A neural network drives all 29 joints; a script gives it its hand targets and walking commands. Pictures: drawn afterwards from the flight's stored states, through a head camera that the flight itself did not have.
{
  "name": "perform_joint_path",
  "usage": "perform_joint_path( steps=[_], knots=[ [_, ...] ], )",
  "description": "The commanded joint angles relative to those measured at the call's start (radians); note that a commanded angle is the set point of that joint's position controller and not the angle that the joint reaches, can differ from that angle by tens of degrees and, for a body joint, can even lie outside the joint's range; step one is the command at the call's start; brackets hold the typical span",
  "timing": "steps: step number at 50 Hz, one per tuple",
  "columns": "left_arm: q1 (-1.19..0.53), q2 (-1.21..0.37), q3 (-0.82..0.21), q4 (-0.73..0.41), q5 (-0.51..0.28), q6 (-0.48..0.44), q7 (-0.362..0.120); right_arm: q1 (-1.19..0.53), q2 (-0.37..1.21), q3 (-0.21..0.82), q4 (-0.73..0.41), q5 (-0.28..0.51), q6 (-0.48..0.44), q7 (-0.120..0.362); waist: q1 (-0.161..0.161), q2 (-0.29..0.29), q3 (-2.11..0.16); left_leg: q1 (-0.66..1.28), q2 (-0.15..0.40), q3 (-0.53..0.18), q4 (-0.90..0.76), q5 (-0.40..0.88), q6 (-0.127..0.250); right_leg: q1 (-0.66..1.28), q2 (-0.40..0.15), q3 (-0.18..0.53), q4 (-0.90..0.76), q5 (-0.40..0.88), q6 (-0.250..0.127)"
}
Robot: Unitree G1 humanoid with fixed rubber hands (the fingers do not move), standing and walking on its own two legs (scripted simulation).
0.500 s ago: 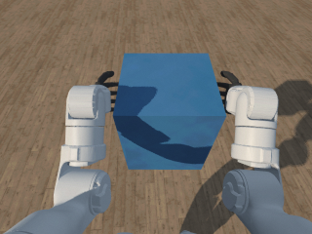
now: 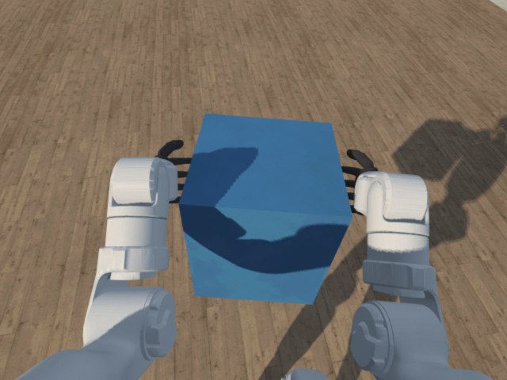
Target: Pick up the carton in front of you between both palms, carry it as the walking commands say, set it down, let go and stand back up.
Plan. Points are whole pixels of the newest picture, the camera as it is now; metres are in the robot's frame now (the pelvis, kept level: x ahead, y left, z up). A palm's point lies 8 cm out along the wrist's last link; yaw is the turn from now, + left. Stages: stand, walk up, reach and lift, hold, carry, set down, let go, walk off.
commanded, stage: carry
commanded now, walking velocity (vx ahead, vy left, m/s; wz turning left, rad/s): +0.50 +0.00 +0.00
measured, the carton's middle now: (260, 212) +0.37 -0.01 +0.03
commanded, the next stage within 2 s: none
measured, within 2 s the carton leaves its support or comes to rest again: neither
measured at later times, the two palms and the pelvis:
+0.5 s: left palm (186, 106) +0.58 +0.14 +0.09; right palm (332, 103) +0.60 -0.16 +0.09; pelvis +0.33 -0.03 +0.01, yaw +4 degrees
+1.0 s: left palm (185, 43) +0.85 +0.18 +0.07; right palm (301, 46) +0.85 -0.12 +0.08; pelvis +0.59 +0.03 +0.00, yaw +0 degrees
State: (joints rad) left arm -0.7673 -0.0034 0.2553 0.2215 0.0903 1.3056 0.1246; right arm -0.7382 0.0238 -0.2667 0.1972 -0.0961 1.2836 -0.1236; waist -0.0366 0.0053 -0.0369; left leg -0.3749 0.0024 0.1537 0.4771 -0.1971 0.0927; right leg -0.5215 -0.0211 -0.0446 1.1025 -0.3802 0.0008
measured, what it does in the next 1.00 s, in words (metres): walks ahead: right foot, then left foot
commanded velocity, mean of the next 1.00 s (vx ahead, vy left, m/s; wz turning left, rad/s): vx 0.30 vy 0.00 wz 0.00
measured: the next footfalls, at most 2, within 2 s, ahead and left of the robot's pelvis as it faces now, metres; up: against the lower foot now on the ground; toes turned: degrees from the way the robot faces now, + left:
right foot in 0.30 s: +0.37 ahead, -0.12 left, +0.00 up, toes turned -8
left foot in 0.74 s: +0.67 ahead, +0.13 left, +0.00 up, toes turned +1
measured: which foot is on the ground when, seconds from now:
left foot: down 0.00-0.32, up 0.34-0.72, down 0.74-1.00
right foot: up 0.00-0.28, down 0.30-0.76, up 0.78-0.98, down 1.00-1.00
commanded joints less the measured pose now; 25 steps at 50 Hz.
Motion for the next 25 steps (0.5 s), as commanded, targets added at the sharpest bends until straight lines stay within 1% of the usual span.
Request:
perform_joint_path(
  steps=[1, 3, 6, 8, 11, 12, 13, 14, 15, 16, 17, 18, 19, 20, 21, 22, 23, 25],
  knots=[
    [-0.627, -1.211, -0.569, -0.137, -0.397, -0.067, -0.214, -0.757, 1.234, 0.605, -0.162, 0.499, -0.039, 0.277, 0.018, 0.106, -0.491, 0.546, 0.295, -0.347, -0.172, 0.366, 0.076, -0.152, -0.044, 0.011, -0.135, 0.043, 0.016],
    [-0.538, -1.228, -0.606, -0.171, -0.376, -0.090, -0.208, -0.670, 1.250, 0.638, -0.188, 0.488, -0.056, 0.285, 0.017, 0.106, -0.476, 0.572, 0.279, -0.284, -0.182, 0.437, 0.069, -0.158, -0.042, -0.018, -0.255, 0.104, 0.027],
    [-0.412, -1.242, -0.681, -0.246, -0.360, -0.122, -0.208, -0.514, 1.241, 0.695, -0.244, 0.464, -0.084, 0.293, 0.013, 0.120, -0.436, 0.599, 0.240, -0.186, -0.179, 0.560, 0.040, -0.136, -0.025, -0.065, -0.427, 0.230, 0.028],
    [-0.341, -1.239, -0.740, -0.317, -0.363, -0.137, -0.215, -0.408, 1.218, 0.736, -0.300, 0.444, -0.101, 0.295, 0.008, 0.134, -0.411, 0.621, 0.219, -0.135, -0.170, 0.637, 0.028, -0.111, -0.011, -0.094, -0.515, 0.302, 0.020],
    [-0.248, -1.204, -0.816, -0.440, -0.380, -0.142, -0.232, -0.257, 1.164, 0.786, -0.398, 0.411, -0.115, 0.292, 0.003, 0.147, -0.372, 0.639, 0.191, -0.073, -0.131, 0.749, 0.012, -0.038, 0.018, -0.155, -0.648, 0.383, 0.000],
    [-0.208, -1.186, -0.830, -0.470, -0.381, -0.139, -0.237, -0.201, 1.140, 0.798, -0.425, 0.398, -0.115, 0.290, 0.004, 0.155, -0.377, 0.630, 0.184, -0.053, -0.088, 0.820, 0.001, 0.035, 0.036, -0.183, -0.692, 0.397, -0.010],
    [-0.153, -1.166, -0.841, -0.487, -0.379, -0.135, -0.244, -0.143, 1.114, 0.808, -0.446, 0.387, -0.113, 0.288, 0.014, 0.157, -0.399, 0.592, 0.176, -0.024, -0.006, 0.864, -0.016, 0.161, 0.059, -0.216, -0.739, 0.409, -0.023],
    [-0.097, -1.150, -0.849, -0.495, -0.372, -0.131, -0.252, -0.081, 1.090, 0.818, -0.463, 0.377, -0.108, 0.289, 0.028, 0.134, -0.445, 0.480, 0.164, 0.016, 0.116, 0.830, -0.044, 0.375, 0.060, -0.225, -0.762, 0.419, -0.042],
    [0.015, -1.127, -0.850, -0.505, -0.355, -0.126, -0.258, -0.014, 1.054, 0.829, -0.495, 0.357, -0.101, 0.289, 0.059, 0.092, -0.494, 0.307, 0.152, 0.016, 0.272, 0.604, -0.072, 0.599, -0.038, -0.113, -0.733, 0.372, -0.063],
    [0.043, -1.075, -0.832, -0.507, -0.324, -0.127, -0.264, -0.017, 1.061, 0.848, -0.516, 0.362, -0.089, 0.295, 0.069, -0.102, -0.595, 0.018, 0.076, -0.009, 0.526, 0.283, -0.104, 0.875, -0.297, 0.282, -0.666, 0.438, -0.192],
    [0.100, -1.091, -0.830, -0.473, -0.322, -0.125, -0.270, 0.017, 1.050, 0.847, -0.516, 0.362, -0.081, 0.301, 0.068, -0.275, -0.555, -0.283, -0.050, -0.052, 0.735, -0.273, -0.118, 0.982, -0.397, 0.523, -0.756, 0.520, -0.303],
    [0.145, -1.106, -0.829, -0.495, -0.337, -0.122, -0.278, 0.059, 1.058, 0.851, -0.511, 0.365, -0.081, 0.304, 0.066, -0.218, -0.512, -0.385, 0.003, -0.137, 0.854, -0.315, -0.096, 0.957, -0.412, 0.476, -0.757, 0.551, -0.303],
    [0.148, -1.119, -0.837, -0.523, -0.349, -0.121, -0.283, 0.060, 1.062, 0.856, -0.532, 0.374, -0.084, 0.307, 0.066, -0.123, -0.471, -0.390, 0.048, -0.165, 0.826, -0.278, -0.082, 0.877, -0.380, 0.396, -0.762, 0.585, -0.265],
    [0.117, -1.120, -0.848, -0.560, -0.365, -0.120, -0.286, 0.056, 1.071, 0.866, -0.545, 0.384, -0.086, 0.309, 0.060, -0.049, -0.417, -0.363, 0.086, -0.171, 0.728, -0.220, -0.077, 0.770, -0.357, 0.317, -0.798, 0.518, -0.208],
    [0.091, -1.117, -0.858, -0.589, -0.381, -0.118, -0.289, 0.059, 1.074, 0.871, -0.557, 0.390, -0.088, 0.308, 0.054, -0.038, -0.377, -0.311, 0.110, -0.167, 0.615, -0.179, -0.081, 0.667, -0.332, 0.254, -0.847, 0.413, -0.164],
    [0.080, -1.113, -0.865, -0.607, -0.393, -0.115, -0.292, 0.063, 1.074, 0.874, -0.566, 0.390, -0.089, 0.305, 0.053, -0.069, -0.360, -0.251, 0.104, -0.139, 0.525, -0.154, -0.087, 0.596, -0.309, 0.190, -0.881, 0.347, -0.141],
    [0.086, -1.101, -0.866, -0.614, -0.401, -0.111, -0.297, 0.077, 1.075, 0.875, -0.563, 0.387, -0.088, 0.300, 0.053, -0.099, -0.343, -0.210, 0.093, -0.110, 0.457, -0.144, -0.094, 0.540, -0.290, 0.141, -0.908, 0.300, -0.139],
    [0.115, -1.072, -0.866, -0.614, -0.411, -0.100, -0.304, 0.113, 1.059, 0.873, -0.556, 0.368, -0.084, 0.290, 0.053, -0.125, -0.303, -0.179, 0.092, -0.071, 0.302, -0.103, -0.110, 0.481, -0.265, 0.071, -0.951, 0.206, -0.147]
  ],
)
